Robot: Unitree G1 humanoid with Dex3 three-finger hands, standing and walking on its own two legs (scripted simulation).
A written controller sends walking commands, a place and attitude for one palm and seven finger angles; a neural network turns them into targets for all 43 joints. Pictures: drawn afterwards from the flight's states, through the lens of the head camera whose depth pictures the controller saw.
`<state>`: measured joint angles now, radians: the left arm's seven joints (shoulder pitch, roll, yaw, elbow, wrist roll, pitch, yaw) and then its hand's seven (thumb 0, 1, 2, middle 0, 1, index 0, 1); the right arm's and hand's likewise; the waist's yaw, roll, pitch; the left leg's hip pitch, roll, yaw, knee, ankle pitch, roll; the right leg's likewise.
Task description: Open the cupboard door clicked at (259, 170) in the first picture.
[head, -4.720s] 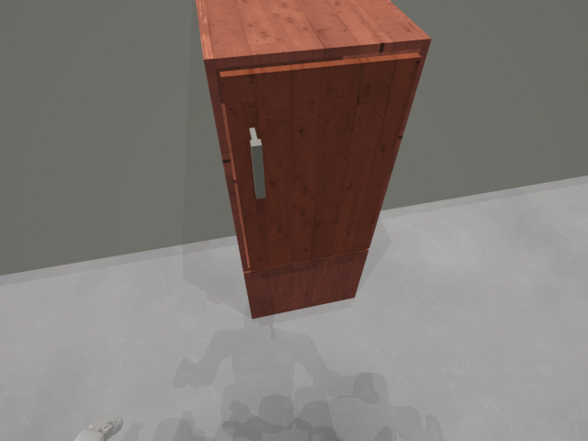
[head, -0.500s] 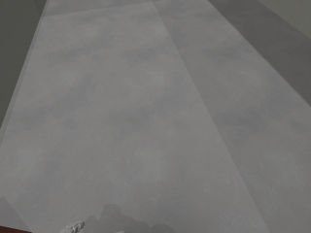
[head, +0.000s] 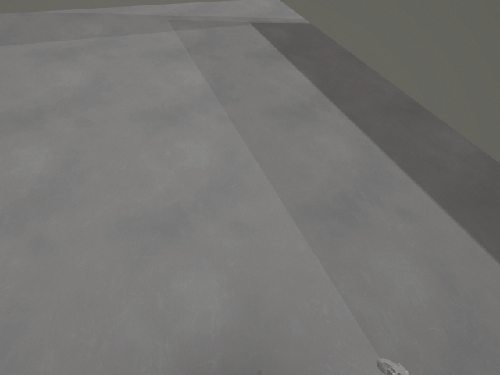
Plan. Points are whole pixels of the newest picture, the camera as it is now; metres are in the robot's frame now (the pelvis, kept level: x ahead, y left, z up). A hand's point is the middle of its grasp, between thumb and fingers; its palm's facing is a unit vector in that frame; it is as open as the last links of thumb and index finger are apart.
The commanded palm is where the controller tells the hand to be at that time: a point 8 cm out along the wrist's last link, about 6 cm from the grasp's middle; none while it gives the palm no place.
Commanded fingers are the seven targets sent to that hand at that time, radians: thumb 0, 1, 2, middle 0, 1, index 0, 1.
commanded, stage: walk to a spot facing it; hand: left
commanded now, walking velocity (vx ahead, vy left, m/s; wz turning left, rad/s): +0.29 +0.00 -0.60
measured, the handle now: out of the picture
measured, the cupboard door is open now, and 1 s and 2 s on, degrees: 0 0 0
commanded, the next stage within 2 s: turn to face it in 0.66 s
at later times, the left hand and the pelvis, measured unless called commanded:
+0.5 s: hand (222, 272) +0.36 +0.09 -0.17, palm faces -0.40 -0.91 -0.15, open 7.4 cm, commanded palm none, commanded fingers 0.00 0.90 0.90 -0.20 -0.30 -0.20 -0.30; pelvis +0.17 -0.02 -0.01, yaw -20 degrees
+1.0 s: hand (236, 235) +0.45 +0.07 -0.16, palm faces -0.37 -0.89 -0.25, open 7.3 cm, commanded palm none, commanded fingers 0.00 0.90 0.90 -0.20 -0.30 -0.20 -0.30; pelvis +0.34 -0.09 +0.01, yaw -27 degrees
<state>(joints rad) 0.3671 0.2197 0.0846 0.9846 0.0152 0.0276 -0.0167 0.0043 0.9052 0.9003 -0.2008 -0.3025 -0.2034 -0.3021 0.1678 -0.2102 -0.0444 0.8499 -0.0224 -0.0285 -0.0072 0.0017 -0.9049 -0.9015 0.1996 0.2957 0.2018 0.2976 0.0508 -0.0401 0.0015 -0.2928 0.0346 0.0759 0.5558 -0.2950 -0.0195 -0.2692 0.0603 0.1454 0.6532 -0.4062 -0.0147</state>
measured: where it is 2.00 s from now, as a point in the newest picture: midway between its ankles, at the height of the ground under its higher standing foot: (277, 357)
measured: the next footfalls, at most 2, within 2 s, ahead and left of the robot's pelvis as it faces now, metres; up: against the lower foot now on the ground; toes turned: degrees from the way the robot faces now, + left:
right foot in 0.54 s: +0.29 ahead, -0.14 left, +0.00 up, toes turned -29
left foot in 1.06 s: +0.49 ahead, -0.04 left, +0.00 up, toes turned -19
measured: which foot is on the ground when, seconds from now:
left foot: down 0.00-0.54, up 0.56-1.00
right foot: up 0.00-0.52, down 0.54-1.00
